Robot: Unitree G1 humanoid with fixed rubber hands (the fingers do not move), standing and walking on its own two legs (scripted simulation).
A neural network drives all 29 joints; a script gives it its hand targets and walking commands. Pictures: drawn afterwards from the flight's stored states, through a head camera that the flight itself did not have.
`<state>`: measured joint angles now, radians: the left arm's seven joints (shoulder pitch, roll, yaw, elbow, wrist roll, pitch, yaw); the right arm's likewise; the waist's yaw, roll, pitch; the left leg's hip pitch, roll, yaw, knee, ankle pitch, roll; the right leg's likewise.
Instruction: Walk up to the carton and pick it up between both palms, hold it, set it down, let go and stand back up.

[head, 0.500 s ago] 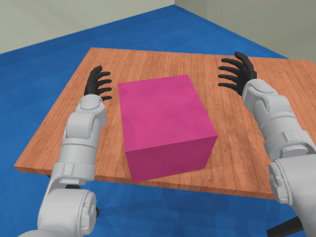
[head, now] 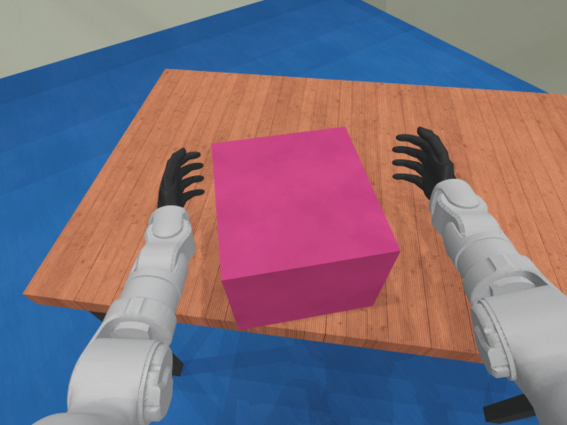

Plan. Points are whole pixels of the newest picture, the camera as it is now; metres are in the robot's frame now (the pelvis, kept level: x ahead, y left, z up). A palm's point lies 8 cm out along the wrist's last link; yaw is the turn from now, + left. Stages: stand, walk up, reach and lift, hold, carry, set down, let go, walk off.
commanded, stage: reach and lift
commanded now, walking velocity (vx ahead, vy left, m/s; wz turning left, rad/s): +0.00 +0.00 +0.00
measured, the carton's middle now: (293, 225) +0.39 +0.04 +0.03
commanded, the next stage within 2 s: none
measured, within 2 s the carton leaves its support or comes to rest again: leaves its support in 1.82 s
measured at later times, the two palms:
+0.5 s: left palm (187, 203) +0.39 +0.20 +0.07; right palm (403, 185) +0.45 -0.12 +0.08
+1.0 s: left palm (192, 204) +0.39 +0.19 +0.07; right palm (397, 185) +0.44 -0.11 +0.08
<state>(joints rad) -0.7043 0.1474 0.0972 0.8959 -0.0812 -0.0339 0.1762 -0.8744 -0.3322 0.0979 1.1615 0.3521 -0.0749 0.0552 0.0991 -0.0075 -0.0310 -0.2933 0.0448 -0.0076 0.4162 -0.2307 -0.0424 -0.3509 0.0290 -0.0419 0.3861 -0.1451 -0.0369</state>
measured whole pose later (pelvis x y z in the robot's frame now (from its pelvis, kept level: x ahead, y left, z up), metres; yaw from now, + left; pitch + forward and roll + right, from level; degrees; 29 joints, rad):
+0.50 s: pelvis +0.00 +0.00 +0.00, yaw +0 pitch +9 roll +0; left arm -0.70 0.09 0.11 0.89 -0.04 -0.11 0.19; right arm -0.87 -0.22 0.10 1.16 0.28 -0.13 -0.01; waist 0.10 -0.01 -0.05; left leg -0.34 0.05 -0.01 0.42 -0.23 -0.04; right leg -0.39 0.03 -0.04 0.39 -0.15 -0.04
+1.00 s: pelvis +0.00 +0.00 +0.00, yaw +0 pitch +9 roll +0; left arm -0.69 0.04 0.15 0.89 0.00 -0.11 0.23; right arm -0.87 -0.18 0.06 1.16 0.22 -0.13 -0.06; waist 0.11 -0.01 -0.06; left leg -0.34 0.05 -0.01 0.42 -0.23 -0.04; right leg -0.39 0.03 -0.04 0.39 -0.15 -0.04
